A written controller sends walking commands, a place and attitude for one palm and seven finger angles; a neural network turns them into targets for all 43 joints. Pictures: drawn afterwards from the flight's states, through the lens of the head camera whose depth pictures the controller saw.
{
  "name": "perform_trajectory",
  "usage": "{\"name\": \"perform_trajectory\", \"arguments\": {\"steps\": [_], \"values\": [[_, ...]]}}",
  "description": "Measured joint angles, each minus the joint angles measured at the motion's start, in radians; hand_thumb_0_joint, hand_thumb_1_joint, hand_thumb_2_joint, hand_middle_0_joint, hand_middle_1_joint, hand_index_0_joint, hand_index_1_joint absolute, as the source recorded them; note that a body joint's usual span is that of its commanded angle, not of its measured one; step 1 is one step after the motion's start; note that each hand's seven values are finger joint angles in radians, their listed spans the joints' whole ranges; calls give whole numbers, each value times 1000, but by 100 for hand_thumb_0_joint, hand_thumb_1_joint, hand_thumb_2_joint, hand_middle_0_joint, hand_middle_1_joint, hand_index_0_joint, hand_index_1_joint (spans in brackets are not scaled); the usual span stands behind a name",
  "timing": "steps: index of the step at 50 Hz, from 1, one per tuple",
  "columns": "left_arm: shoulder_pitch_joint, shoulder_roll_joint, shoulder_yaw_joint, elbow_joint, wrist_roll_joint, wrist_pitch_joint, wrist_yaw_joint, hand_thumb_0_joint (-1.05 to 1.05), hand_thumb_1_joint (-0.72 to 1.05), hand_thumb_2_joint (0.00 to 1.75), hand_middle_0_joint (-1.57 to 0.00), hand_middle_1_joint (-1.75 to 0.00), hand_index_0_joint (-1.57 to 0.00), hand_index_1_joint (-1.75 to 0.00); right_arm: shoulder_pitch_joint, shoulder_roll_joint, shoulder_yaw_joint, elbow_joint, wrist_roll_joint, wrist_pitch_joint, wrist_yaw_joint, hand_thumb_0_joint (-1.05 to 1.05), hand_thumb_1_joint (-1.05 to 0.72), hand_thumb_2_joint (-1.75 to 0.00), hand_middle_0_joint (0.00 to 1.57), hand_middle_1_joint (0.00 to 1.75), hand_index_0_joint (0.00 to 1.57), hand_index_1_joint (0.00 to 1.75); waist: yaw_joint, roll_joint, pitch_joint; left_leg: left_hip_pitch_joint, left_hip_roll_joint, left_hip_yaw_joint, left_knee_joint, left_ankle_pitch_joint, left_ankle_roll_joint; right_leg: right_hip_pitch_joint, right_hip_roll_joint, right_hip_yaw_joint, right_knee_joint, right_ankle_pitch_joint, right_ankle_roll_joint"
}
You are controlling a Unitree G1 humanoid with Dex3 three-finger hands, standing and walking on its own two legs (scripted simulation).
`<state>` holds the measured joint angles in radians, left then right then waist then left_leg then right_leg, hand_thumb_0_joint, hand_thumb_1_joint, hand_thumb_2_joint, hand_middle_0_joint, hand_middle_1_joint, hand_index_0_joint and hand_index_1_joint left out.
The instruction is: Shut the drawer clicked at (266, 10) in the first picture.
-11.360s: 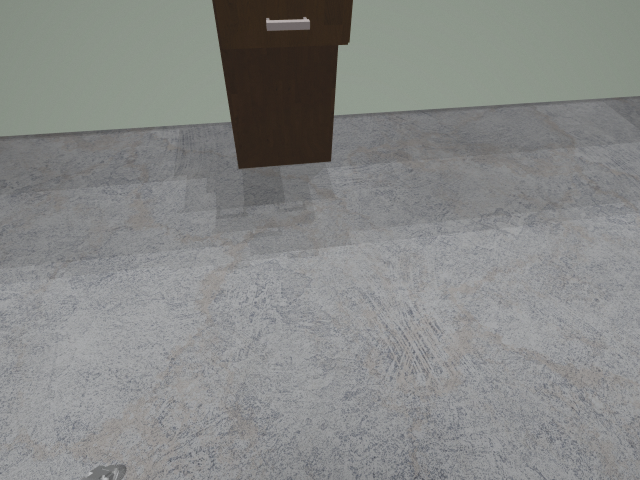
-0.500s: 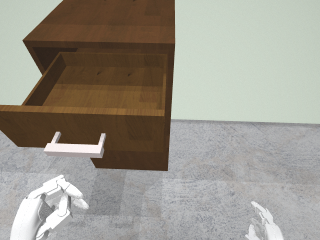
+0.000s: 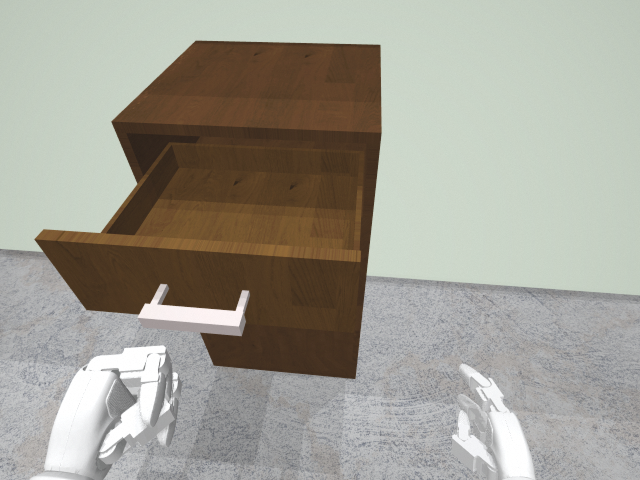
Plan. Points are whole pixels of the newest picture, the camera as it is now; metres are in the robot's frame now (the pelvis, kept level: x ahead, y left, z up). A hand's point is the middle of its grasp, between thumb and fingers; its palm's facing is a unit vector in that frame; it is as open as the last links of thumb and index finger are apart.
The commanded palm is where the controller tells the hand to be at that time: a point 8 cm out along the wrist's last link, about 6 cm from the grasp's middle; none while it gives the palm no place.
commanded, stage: raise the hand and make a fist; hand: left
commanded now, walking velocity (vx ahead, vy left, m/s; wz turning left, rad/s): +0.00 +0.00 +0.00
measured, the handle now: (198, 306) +0.32 +0.21 +0.05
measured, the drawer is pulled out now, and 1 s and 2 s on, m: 0.28 0.28 0.28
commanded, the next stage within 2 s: bring the fist close to the handle in 0.48 s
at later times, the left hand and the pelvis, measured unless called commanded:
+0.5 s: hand (157, 396) +0.16 +0.17 +0.14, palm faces +0.06 -0.99 -0.11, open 3.3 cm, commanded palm +0.11 +0.22 +0.15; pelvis +0.00 -0.02 +0.01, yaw +0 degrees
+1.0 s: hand (183, 389) +0.18 +0.16 +0.10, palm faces +0.04 -1.00 -0.07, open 3.3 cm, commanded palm +0.15 +0.22 +0.10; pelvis -0.01 -0.02 +0.01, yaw +0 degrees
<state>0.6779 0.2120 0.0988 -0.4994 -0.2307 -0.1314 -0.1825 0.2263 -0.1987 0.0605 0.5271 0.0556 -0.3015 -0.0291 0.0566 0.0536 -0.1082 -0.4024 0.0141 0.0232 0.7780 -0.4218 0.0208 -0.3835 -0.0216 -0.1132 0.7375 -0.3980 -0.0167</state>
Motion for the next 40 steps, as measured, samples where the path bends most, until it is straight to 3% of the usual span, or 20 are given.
{"name": "perform_trajectory", "arguments": {"steps": [15,34,40], "values": [[-55,29,72,31,-41,82,-33,1,89,90,-140,-160,-140,-160,25,-36,-6,48,16,-47,-26,1,-90,-90,20,30,20,30,-7,-1,11,74,8,2,-76,35,-11,69,12,1,-71,32,-10],[-104,28,105,116,-66,41,-62,1,89,90,-140,-160,-140,-160,14,-44,-11,78,12,-98,-38,1,-90,-90,20,30,20,30,-2,11,27,80,20,-8,-93,51,-28,75,26,-8,-85,42,-27],[-144,16,96,189,-52,19,-64,1,89,90,-140,-160,-140,-160,9,-45,-15,87,2,-90,-38,1,-90,-90,20,30,20,30,-5,3,35,60,19,-10,-89,54,-30,54,24,-9,-74,40,-29]]}}
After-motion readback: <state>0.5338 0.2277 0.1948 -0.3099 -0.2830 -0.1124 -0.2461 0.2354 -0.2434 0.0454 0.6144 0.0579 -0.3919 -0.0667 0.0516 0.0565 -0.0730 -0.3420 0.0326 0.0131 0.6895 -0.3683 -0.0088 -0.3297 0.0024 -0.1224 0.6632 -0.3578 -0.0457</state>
